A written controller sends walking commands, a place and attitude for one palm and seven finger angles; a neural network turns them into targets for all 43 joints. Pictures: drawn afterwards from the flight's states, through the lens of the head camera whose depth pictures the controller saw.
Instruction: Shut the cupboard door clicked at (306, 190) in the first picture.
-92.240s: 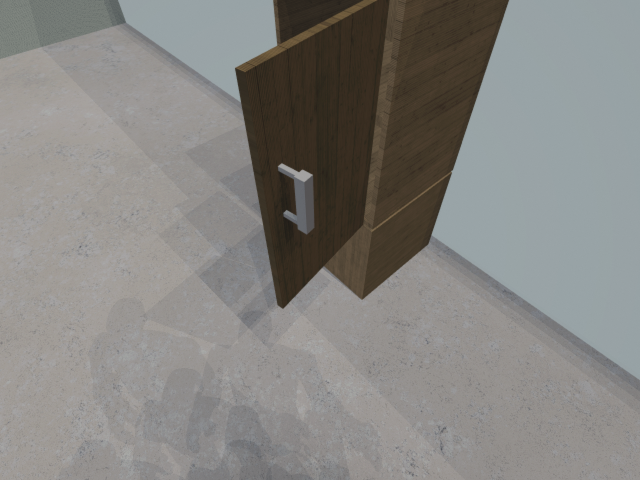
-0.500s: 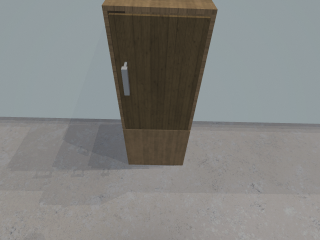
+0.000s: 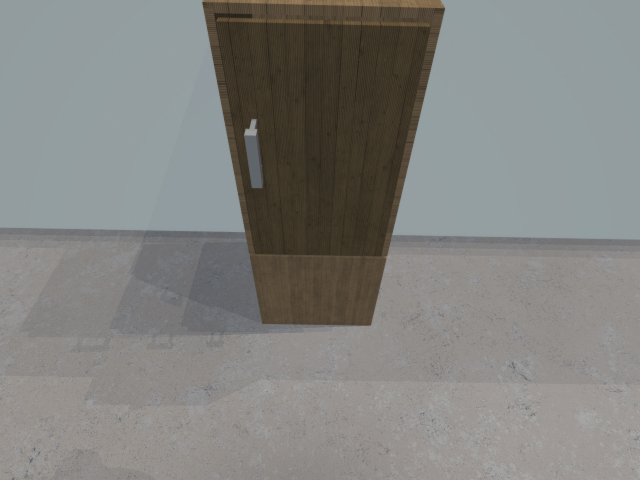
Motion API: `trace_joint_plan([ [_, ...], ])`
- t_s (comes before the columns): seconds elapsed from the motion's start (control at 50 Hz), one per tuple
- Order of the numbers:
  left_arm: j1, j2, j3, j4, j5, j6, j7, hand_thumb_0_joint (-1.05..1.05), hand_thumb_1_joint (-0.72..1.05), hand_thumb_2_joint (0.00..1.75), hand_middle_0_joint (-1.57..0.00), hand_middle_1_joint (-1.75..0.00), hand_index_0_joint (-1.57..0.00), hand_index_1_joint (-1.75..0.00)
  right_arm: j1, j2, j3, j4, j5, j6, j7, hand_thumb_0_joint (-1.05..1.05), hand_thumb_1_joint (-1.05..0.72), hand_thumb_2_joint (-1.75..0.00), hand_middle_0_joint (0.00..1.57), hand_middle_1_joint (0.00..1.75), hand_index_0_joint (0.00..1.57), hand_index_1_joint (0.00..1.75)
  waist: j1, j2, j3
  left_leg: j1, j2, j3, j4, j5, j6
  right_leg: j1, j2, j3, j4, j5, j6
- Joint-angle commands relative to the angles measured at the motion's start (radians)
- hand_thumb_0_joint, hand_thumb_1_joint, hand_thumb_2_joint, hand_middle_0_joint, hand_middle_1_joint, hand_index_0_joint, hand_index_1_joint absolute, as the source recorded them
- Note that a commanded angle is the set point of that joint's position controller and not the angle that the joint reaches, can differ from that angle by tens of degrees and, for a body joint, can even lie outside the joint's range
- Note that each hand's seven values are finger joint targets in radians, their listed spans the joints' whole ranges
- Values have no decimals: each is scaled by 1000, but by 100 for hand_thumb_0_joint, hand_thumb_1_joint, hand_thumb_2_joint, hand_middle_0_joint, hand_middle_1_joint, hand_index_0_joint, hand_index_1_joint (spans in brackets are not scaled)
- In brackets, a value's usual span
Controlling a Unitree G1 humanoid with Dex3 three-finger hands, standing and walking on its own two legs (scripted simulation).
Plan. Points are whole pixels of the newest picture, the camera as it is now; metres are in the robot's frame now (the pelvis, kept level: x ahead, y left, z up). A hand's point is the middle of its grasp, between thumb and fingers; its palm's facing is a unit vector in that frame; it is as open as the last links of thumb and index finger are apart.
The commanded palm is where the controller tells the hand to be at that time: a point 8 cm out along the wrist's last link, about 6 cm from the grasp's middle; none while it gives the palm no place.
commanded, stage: look to check the result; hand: left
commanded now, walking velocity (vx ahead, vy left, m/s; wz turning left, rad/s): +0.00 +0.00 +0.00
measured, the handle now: (255, 153) +0.70 +0.17 +0.00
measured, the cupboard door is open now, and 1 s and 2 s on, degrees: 0 0 0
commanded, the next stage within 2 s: stand and wait in 0.08 s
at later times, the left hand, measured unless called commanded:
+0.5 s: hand out of the picture -0.01 +0.16 -0.18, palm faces +0.03 -0.98 -0.18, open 7.4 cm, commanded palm none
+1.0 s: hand out of the picture +0.00 +0.16 -0.18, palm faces +0.03 -0.98 -0.18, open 7.4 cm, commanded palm none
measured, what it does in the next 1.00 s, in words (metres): stands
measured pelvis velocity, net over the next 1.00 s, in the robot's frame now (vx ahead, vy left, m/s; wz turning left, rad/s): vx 0.02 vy -0.01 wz -0.01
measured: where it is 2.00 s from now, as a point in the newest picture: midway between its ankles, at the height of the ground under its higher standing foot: outside the picture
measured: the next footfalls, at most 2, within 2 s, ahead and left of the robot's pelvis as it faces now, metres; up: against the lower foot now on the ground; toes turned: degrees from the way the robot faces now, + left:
none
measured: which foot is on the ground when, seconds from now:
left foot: down 0.00-1.00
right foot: down 0.00-1.00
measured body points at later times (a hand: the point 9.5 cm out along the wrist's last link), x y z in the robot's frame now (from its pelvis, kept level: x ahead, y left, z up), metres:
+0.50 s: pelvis +0.01 +0.00 +0.00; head +0.02 +0.00 +0.45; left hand -0.01 +0.22 -0.16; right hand +0.01 -0.22 -0.16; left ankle +0.03 +0.10 -0.74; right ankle -0.04 -0.10 -0.74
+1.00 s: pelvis +0.02 -0.01 +0.00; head +0.03 -0.01 +0.45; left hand +0.00 +0.21 -0.16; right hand +0.02 -0.23 -0.16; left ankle +0.03 +0.10 -0.74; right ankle -0.04 -0.10 -0.74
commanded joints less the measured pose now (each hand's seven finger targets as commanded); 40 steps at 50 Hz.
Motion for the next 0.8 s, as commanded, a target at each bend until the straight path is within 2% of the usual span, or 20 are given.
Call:
trace_joint_plan([
  [0.0, 84, 86, 14, -10, 3, -8, 6, 0, 90, 90, -20, -30, -20, -30, 71, -87, -17, -18, -4, -8, -6, 0, -90, -90, 20, 30, 20, 30, -5, -5, 64, 36, 115, -125, -66, 107, 9, -96, -110, 103, -99, 84, -21],
  [0.12, 80, 91, 13, -7, 2, -9, 6, 0, 90, 90, -20, -30, -20, -30, 61, -96, -17, -16, -5, -11, -7, 0, -90, -90, 20, 30, 20, 30, -3, 13, 53, 53, 117, -120, -68, 130, 9, -83, -114, 105, -102, 107, -21],
  [0.2, 73, 94, 13, -8, 2, -9, 6, 0, 90, 90, -20, -30, -20, -30, 57, -98, -17, -13, -5, -10, -6, 0, -90, -90, 20, 30, 20, 30, -4, 7, 76, 43, 115, -119, -72, 117, 6, -88, -112, 104, -107, 100, -21],
  [0.32, 67, 103, 16, -12, 2, -12, 6, 0, 90, 90, -20, -30, -20, -30, 56, -108, -17, -14, -5, -15, -8, 0, -90, -90, 20, 30, 20, 30, -3, -7, 37, 68, 119, -118, -63, 179, 10, -57, -116, 102, -99, 156, -20],
  [0.4, 62, 104, 14, -14, 1, -10, 6, 0, 90, 90, -20, -30, -20, -30, 54, -105, -16, -13, -4, -12, -7, 0, -90, -90, 20, 30, 20, 30, -1, -5, 66, 58, 118, -116, -68, 165, 8, -64, -116, 100, -106, 146, -20],
  [0.56, 58, 110, 16, -17, 2, -11, 6, 0, 90, 90, -20, -30, -20, -30, 54, -113, -16, -13, -5, -15, -8, 0, -90, -90, 20, 30, 20, 30, -2, 3, 38, 77, 121, -114, -62, 204, 9, -45, -117, 99, -103, 176, -19],
  [0.64, 63, 117, 18, -18, 2, -12, 7, 0, 90, 90, -20, -30, -20, -30, 50, -119, -17, -14, -2, -15, -8, 0, -90, -90, 20, 30, 20, 30, 2, -17, 49, 81, 122, -114, -64, 206, 11, -48, -116, 97, -109, 182, -19],
  [0.7, 61, 111, 16, -17, 1, -11, 7, 0, 90, 90, -20, -30, -20, -30, 51, -113, -16, -12, -5, -14, -8, 0, -90, -90, 20, 30, 20, 30, -2, 5, 50, 82, 120, -112, -67, 198, 9, -44, -117, 101, -112, 176, -19],
  [0.78, 57, 110, 15, -15, 2, -10, 7, 0, 90, 90, -20, -30, -20, -30, 51, -114, -15, -10, -4, -14, -9, 0, -90, -90, 20, 30, 20, 30, -2, -4, 62, 78, 121, -114, -70, 196, 9, -47, -115, 102, -112, 175, -18],
])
